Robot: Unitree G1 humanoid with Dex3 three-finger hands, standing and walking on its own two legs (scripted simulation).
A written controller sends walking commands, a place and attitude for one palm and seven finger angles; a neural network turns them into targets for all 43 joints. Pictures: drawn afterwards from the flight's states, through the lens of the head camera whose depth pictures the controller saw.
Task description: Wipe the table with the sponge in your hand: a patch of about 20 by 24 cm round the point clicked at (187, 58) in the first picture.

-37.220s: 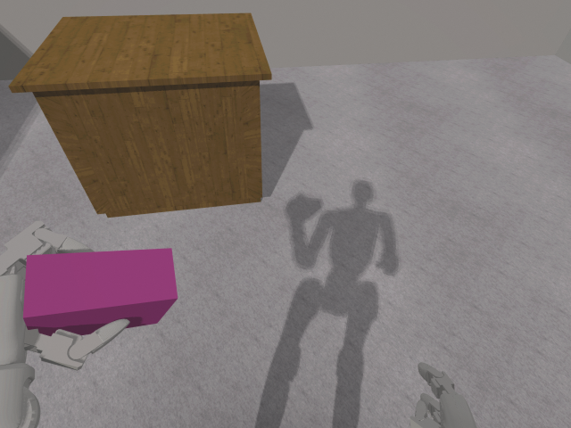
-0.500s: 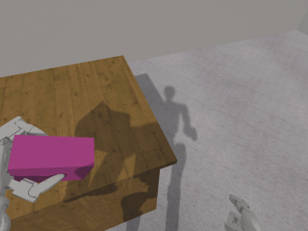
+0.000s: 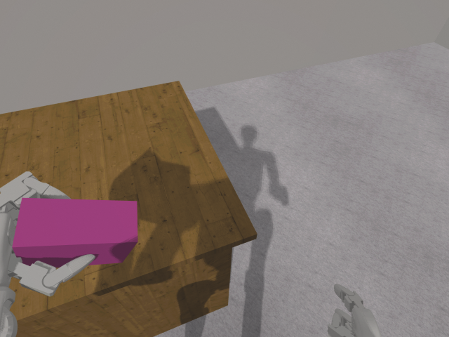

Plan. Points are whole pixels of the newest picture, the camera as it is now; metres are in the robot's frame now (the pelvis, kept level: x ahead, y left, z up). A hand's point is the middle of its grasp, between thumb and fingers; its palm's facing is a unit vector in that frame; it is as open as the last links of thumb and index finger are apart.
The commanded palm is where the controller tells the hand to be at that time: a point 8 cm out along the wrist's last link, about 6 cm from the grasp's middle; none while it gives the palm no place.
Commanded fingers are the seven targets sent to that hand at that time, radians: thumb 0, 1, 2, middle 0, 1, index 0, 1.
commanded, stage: shuffle to correct the standing spot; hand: left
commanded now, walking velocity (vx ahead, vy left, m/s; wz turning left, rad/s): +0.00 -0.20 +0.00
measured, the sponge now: (97, 234) +0.23 +0.19 +0.13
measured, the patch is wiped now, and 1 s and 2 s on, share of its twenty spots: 0.00 0.00 0.00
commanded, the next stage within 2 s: come to a stop and stand still in 0.18 s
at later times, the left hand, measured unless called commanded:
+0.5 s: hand (27, 216) +0.23 +0.27 +0.17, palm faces +0.38 -0.83 -0.42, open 10.0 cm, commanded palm +0.15 +0.28 +0.18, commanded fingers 0.00 0.10 1.30 -1.20 -1.60 -1.20 -1.60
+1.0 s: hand out of the picture +0.22 +0.33 +0.16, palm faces +0.36 -0.87 -0.33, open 10.0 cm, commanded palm +0.16 +0.36 +0.18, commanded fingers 0.00 0.10 1.30 -1.20 -1.60 -1.20 -1.60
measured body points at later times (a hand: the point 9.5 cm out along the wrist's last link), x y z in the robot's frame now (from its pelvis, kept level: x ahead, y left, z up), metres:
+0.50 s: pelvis -0.02 +0.01 +0.00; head +0.02 +0.02 +0.45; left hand +0.21 +0.31 +0.19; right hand +0.15 -0.24 -0.08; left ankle +0.02 +0.15 -0.73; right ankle -0.01 -0.06 -0.73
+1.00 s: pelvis -0.01 +0.08 +0.01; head +0.01 +0.12 +0.45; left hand +0.19 +0.37 +0.18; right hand +0.18 -0.12 -0.06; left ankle +0.02 +0.15 -0.73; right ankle -0.01 -0.06 -0.73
